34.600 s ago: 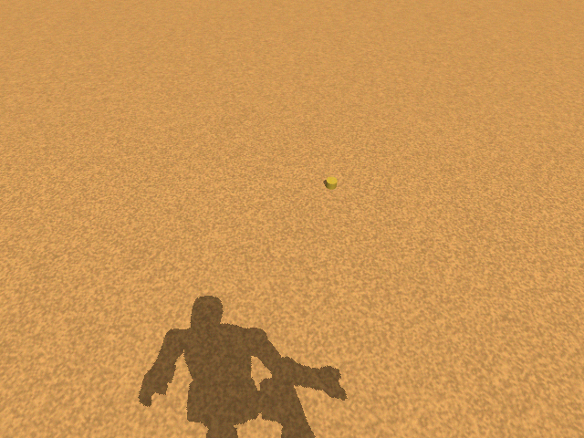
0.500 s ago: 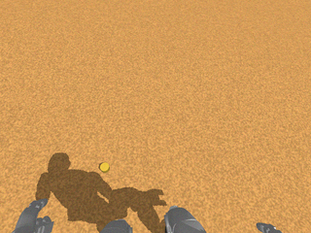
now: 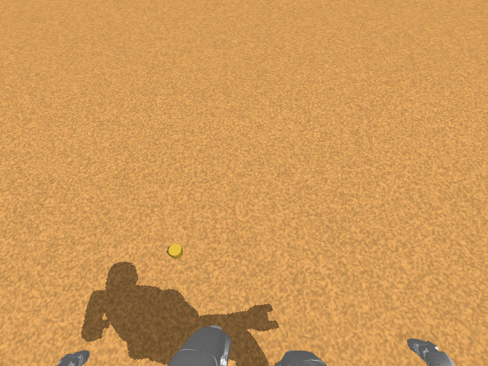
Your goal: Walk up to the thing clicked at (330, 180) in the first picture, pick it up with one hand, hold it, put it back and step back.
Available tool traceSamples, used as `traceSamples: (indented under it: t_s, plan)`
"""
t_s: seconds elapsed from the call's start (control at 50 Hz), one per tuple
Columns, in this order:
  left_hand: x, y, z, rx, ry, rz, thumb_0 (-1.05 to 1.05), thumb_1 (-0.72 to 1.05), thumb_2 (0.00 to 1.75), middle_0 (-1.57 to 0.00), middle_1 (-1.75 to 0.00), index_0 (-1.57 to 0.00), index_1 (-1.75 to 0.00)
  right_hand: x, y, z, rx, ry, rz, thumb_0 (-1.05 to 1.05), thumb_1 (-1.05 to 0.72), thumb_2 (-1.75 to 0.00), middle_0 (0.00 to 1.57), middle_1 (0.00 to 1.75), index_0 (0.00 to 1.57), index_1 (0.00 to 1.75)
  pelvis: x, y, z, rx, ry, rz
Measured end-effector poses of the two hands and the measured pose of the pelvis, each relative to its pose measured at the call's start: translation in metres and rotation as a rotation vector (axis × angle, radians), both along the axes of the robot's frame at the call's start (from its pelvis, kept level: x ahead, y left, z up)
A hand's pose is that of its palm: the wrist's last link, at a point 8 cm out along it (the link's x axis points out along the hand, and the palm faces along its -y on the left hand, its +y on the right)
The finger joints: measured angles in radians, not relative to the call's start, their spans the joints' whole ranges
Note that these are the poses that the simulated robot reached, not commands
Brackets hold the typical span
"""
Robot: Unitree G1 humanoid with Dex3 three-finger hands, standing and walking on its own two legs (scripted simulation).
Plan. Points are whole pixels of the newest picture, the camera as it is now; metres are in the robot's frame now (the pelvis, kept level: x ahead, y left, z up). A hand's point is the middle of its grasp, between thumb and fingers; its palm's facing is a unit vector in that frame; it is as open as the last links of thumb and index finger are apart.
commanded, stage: step back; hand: left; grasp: from above
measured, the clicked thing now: (175, 251) +0.58 +0.31 -0.74
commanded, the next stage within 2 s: none
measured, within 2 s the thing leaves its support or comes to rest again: neither
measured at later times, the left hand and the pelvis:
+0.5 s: hand out of the picture -0.07 +0.28 -0.16, palm faces +0.03 -0.92 -0.38, open 7.4 cm; pelvis -0.15 +0.01 +0.00, yaw +1 degrees
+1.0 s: hand out of the picture -0.22 +0.26 -0.14, palm faces +0.07 -0.90 -0.42, open 7.4 cm; pelvis -0.34 -0.02 -0.02, yaw +6 degrees
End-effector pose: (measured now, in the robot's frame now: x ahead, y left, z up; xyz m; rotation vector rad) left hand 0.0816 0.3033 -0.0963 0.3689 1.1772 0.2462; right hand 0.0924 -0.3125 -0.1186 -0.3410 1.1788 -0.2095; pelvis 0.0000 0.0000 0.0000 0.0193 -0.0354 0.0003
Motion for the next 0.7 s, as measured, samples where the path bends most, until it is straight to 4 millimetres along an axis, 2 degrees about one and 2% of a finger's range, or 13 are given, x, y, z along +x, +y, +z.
traceSamples:
  t_s: [0.12, 0.24, 0.34, 0.48, 0.6, 0.64, 0.7]
  plan:
    - [-0.016, 0.006, 0.006, 0.013, -0.091, 0.005, 0.0, 0.9, 0.9, -0.21, -0.3, -0.21, -0.3, -0.038, -0.001, 0.001, -0.033, 0.065, 0.051, 0.01, -0.91, -0.9, 0.2, 0.3, 0.2, 0.3, -0.034, 0.003, -0.001, -0.006, 0.011, 0.052]
    - [-0.046, 0.024, -0.015, -0.016, -0.13, 0.011, 0.0, 0.9, 0.9, -0.2, -0.3, -0.21, -0.3, -0.07, 0.014, 0.004, -0.064, 0.06, 0.095, 0.01, -0.91, -0.9, 0.2, 0.3, 0.2, 0.3, -0.077, 0.015, -0.012, 0.002, -0.003, 0.085]
    - [-0.087, 0.028, -0.018, -0.034, -0.076, 0.048, 0.0, 0.9, 0.9, -0.2, -0.3, -0.2, -0.3, -0.098, 0.026, 0.021, -0.058, 0.037, 0.1, 0.01, -0.91, -0.9, 0.2, 0.3, 0.2, 0.3, -0.104, 0.016, -0.001, -0.033, -0.005, 0.078]
    - [-0.152, 0.024, -0.02, -0.031, -0.004, 0.044, 0.0, 0.9, 0.9, -0.2, -0.3, -0.2, -0.3, -0.118, 0.022, 0.032, -0.065, -0.058, 0.094, 0.01, -0.9, -0.9, 0.2, 0.3, 0.2, 0.3, -0.146, 0.009, 0.002, -0.047, -0.002, 0.03]
    - [-0.202, 0.007, -0.024, -0.011, 0.034, 0.01, 0.0, 0.9, 0.9, -0.2, -0.3, -0.2, -0.3, -0.149, 0.0, 0.02, -0.045, -0.118, 0.091, 0.01, -0.9, -0.9, 0.2, 0.3, 0.2, 0.3, -0.193, -0.01, -0.009, -0.033, -0.005, -0.014]
    - [-0.221, -0.002, -0.023, 0.0, 0.034, 0.007, 0.0, 0.9, 0.9, -0.2, -0.3, -0.2, -0.3, -0.164, -0.012, 0.011, -0.034, -0.123, 0.081, 0.01, -0.9, -0.9, 0.2, 0.3, 0.2, 0.3, -0.209, -0.018, -0.015, -0.041, -0.01, -0.021]
    - [-0.252, -0.016, -0.015, 0.0, 0.039, 0.006, 0.0, 0.9, 0.9, -0.2, -0.3, -0.2, -0.3, -0.192, -0.023, 0.005, -0.022, -0.101, 0.047, 0.01, -0.91, -0.9, 0.2, 0.3, 0.2, 0.3, -0.23, -0.026, -0.012, -0.024, -0.016, -0.011]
